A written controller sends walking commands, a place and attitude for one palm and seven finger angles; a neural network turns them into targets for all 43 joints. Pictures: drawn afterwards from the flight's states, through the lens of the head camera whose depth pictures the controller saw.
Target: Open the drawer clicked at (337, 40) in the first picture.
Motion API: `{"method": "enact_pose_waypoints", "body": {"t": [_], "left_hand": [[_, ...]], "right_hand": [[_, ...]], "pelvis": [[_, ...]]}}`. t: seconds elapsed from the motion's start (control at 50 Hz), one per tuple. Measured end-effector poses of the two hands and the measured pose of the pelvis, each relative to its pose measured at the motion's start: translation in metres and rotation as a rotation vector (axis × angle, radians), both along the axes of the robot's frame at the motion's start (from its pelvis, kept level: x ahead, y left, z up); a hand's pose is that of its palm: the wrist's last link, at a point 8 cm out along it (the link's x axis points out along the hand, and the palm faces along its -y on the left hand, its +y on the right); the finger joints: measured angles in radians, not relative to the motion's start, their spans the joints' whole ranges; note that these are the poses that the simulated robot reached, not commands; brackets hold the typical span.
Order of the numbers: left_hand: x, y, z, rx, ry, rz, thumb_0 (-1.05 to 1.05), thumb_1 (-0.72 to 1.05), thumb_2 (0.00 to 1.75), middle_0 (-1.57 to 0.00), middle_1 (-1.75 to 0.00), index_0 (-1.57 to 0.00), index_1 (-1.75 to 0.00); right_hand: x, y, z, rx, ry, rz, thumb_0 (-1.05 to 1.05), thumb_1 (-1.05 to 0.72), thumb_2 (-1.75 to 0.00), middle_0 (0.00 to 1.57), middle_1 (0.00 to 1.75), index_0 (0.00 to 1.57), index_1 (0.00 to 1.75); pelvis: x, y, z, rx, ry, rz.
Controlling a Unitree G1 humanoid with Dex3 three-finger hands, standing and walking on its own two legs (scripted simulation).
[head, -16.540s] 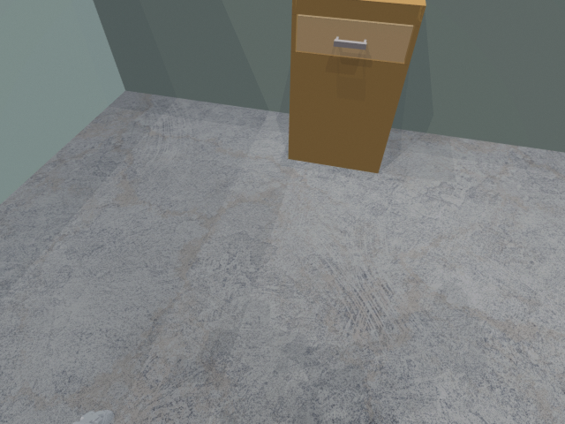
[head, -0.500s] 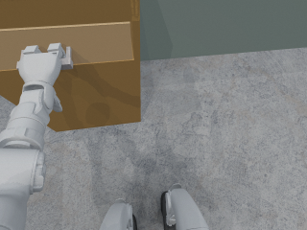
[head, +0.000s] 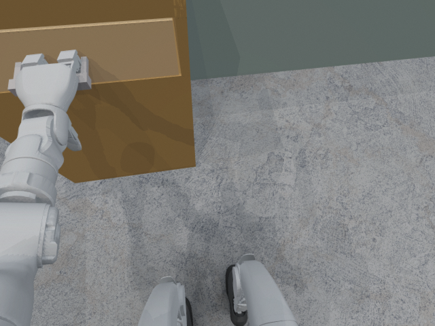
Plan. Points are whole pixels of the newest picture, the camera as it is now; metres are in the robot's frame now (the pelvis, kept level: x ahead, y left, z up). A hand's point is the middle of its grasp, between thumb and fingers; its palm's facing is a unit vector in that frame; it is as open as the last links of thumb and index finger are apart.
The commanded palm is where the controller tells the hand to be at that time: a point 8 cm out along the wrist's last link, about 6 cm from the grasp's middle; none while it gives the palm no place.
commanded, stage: close the thumb around the handle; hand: left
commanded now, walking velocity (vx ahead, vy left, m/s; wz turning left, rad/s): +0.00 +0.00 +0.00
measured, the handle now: (51, 74) +0.58 +0.25 +0.01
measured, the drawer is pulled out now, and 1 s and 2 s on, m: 0.00 0.00 0.12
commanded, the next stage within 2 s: pull the drawer open in 0.70 s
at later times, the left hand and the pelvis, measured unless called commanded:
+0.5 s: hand (61, 105) +0.53 +0.24 -0.01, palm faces -0.06 -0.03 -1.00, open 7.5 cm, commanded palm +0.51 +0.23 +0.04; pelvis +0.00 +0.00 +0.00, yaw +0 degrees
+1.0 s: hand (60, 107) +0.52 +0.24 -0.01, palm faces -0.07 -0.03 -1.00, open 5.5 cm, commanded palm +0.49 +0.23 +0.04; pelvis +0.01 +0.01 +0.01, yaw -1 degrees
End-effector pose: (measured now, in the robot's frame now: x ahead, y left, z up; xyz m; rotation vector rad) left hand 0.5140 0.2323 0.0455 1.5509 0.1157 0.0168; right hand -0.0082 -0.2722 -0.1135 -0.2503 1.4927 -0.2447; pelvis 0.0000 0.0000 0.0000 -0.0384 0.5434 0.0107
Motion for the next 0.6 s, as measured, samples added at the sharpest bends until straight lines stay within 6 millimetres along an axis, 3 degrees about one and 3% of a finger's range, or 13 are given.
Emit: {"method": "enact_pose_waypoints", "body": {"t": [0.1, 0.2, 0.6], "left_hand": [[0.001, -0.001, 0.0, -0.002, 0.0, 0.009, 0.0, -0.46, 0.31, -0.32, -1.2, -0.32, -1.2], [0.001, 0.001, 0.0, 0.002, 0.014, 0.009, 0.0, -0.32, 0.38, -0.33, -1.22, -0.33, -1.22], [-0.004, 0.007, 0.003, -0.01, -0.004, 0.0, 0.0, 0.67, 0.8, -0.39, -1.33, -0.4, -1.32]], "right_hand": [[-0.003, 0.0, 0.0, 0.003, 0.006, -0.006, 0.0, -0.9, -0.9, 0.21, 0.3, 0.21, 0.29], [-0.003, 0.001, 0.0, 0.003, 0.005, -0.01, 0.0, -0.9, -0.9, 0.21, 0.3, 0.21, 0.29], [0.008, 0.003, 0.003, -0.001, -0.011, 0.005, 0.0, -0.9, -0.9, 0.21, 0.3, 0.21, 0.29]], "pelvis": [[-0.001, 0.0, 0.0, 0.001, 0.002, -0.003], [0.0, 0.0, 0.001, 0.001, 0.0, -0.005], [0.003, 0.004, 0.003, -0.003, -0.008, -0.002]]}}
